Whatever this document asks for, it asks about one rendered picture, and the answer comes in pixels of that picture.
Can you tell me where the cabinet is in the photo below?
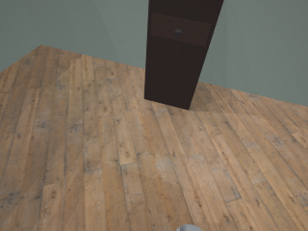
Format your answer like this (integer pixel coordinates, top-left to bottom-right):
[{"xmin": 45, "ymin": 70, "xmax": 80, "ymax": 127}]
[{"xmin": 143, "ymin": 0, "xmax": 224, "ymax": 110}]

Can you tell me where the drawer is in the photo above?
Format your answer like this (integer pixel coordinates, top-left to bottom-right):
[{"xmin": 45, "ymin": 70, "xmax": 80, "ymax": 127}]
[{"xmin": 150, "ymin": 13, "xmax": 212, "ymax": 46}]

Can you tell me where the handle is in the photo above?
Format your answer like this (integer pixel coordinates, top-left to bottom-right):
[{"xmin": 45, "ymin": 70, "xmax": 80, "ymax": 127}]
[{"xmin": 174, "ymin": 29, "xmax": 182, "ymax": 38}]

